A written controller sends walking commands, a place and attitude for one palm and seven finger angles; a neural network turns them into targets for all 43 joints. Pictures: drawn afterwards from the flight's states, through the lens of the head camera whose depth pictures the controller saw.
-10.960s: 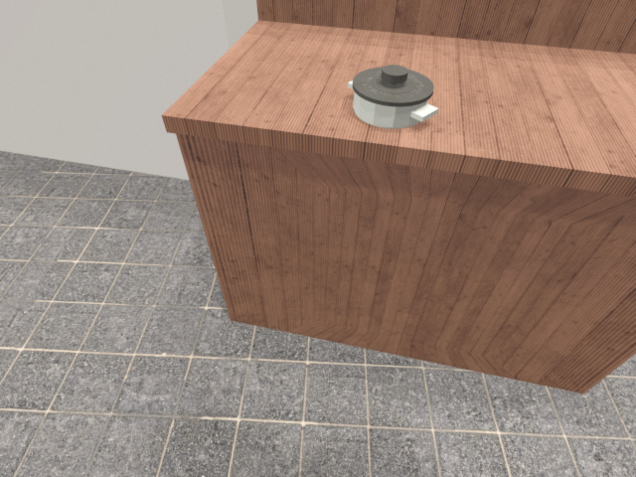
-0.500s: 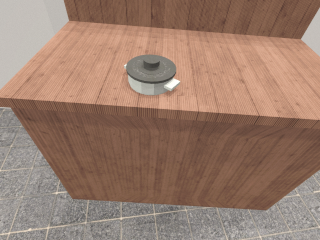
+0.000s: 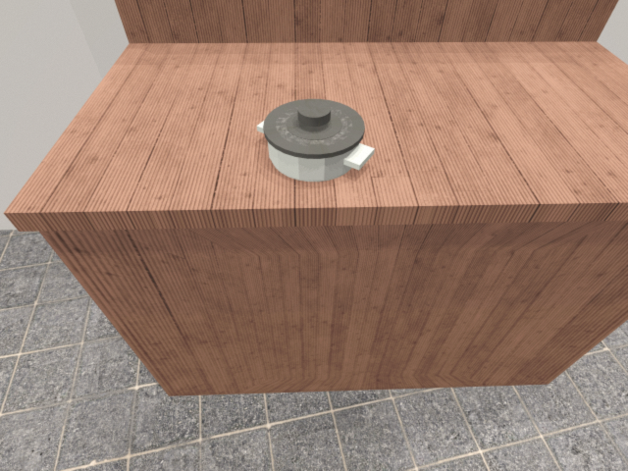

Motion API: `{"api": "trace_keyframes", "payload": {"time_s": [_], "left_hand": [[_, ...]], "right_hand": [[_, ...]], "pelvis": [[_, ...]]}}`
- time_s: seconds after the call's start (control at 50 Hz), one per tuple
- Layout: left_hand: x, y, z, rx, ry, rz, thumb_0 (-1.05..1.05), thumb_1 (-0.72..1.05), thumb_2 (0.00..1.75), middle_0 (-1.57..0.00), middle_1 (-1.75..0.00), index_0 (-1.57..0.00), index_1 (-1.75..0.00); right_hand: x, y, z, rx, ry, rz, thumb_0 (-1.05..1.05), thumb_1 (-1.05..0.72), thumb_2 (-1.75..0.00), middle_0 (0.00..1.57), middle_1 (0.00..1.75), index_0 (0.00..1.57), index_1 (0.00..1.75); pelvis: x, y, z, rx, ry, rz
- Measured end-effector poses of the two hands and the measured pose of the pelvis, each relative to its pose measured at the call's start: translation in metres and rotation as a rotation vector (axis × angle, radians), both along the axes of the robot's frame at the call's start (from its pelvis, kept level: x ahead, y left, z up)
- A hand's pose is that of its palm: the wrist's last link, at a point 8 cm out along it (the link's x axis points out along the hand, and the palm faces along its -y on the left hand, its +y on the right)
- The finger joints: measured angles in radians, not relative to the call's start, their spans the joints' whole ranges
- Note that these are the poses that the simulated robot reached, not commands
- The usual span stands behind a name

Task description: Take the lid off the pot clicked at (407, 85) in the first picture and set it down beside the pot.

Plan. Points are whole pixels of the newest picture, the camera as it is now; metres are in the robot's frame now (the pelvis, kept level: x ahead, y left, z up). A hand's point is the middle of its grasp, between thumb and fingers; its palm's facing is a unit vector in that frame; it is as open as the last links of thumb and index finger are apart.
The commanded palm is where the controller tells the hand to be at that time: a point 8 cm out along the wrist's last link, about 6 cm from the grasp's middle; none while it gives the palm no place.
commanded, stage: look again from close up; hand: left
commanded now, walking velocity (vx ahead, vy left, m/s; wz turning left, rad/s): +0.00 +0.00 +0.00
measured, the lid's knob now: (314, 113) +0.60 +0.03 +0.16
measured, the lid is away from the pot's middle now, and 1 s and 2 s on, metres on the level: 0.00 0.00 0.00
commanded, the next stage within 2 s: shuffle to correct the standing spot in 1.28 s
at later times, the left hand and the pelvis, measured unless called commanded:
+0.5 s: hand out of the picture -0.01 +0.14 -0.18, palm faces +0.02 -0.99 -0.17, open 7.4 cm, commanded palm none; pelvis +0.00 -0.03 +0.00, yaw +0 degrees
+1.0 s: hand out of the picture +0.01 +0.11 -0.17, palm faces +0.04 -0.98 -0.18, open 7.4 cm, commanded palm none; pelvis +0.01 -0.06 +0.00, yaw +1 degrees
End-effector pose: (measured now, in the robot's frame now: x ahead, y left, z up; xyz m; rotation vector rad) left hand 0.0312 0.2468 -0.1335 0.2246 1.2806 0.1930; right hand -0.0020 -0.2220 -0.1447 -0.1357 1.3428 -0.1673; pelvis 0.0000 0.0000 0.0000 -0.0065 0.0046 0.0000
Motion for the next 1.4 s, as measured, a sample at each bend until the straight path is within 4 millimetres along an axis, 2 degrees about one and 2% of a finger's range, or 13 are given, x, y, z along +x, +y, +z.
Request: {"api": "trace_keyframes", "payload": {"time_s": [0.1, 0.26, 0.42, 0.54, 0.8, 1.1, 1.4], "left_hand": [[0.000, -0.006, -0.002, -0.018, 0.015, -0.006, 0.00, 0.91, 0.90, -0.20, -0.30, -0.19, -0.30], [-0.016, -0.034, -0.010, -0.080, 0.069, -0.001, 0.00, 0.91, 0.90, -0.20, -0.30, -0.19, -0.30], [-0.038, -0.053, -0.012, -0.104, 0.122, 0.023, 0.01, 0.92, 0.90, -0.20, -0.30, -0.20, -0.30], [-0.045, -0.065, -0.012, -0.109, 0.138, 0.036, 0.00, 0.91, 0.90, -0.20, -0.30, -0.20, -0.30], [-0.035, -0.080, -0.011, -0.105, 0.110, 0.040, 0.00, 0.91, 0.90, -0.20, -0.30, -0.20, -0.30], [-0.020, -0.085, -0.009, -0.090, 0.082, 0.044, 0.00, 0.91, 0.90, -0.20, -0.30, -0.20, -0.30], [-0.021, -0.091, -0.007, -0.089, 0.093, 0.060, 0.00, 0.91, 0.90, -0.20, -0.30, -0.20, -0.30]], "right_hand": [[-0.005, 0.002, 0.001, 0.005, 0.019, -0.005, 0.01, -0.92, -0.90, 0.20, 0.30, 0.20, 0.30], [-0.005, -0.007, 0.006, -0.001, 0.039, -0.006, 0.00, -0.91, -0.90, 0.20, 0.30, 0.20, 0.30], [0.005, -0.022, 0.008, -0.013, 0.037, 0.004, 0.00, -0.91, -0.90, 0.20, 0.30, 0.20, 0.30], [0.016, -0.034, 0.008, -0.020, 0.018, 0.014, 0.00, -0.91, -0.90, 0.20, 0.30, 0.20, 0.30], [0.030, -0.051, 0.008, -0.019, 0.004, 0.024, 0.00, -0.92, -0.90, 0.20, 0.30, 0.20, 0.30], [0.026, -0.059, 0.007, -0.014, 0.036, 0.023, 0.00, -0.92, -0.90, 0.20, 0.30, 0.20, 0.30], [0.023, -0.061, 0.006, -0.004, 0.062, 0.026, 0.00, -0.92, -0.90, 0.20, 0.30, 0.20, 0.30]], "pelvis": [[0.000, 0.000, 0.001, 0.005, -0.001, -0.004], [0.000, -0.009, 0.003, 0.008, -0.001, -0.004], [0.002, -0.021, 0.004, 0.008, 0.001, 0.004], [0.004, -0.030, 0.004, 0.008, -0.002, 0.006], [0.009, -0.047, 0.004, 0.010, 0.000, 0.011], [0.015, -0.058, 0.005, 0.011, 0.002, 0.018], [0.017, -0.063, 0.006, 0.014, 0.003, 0.025]]}}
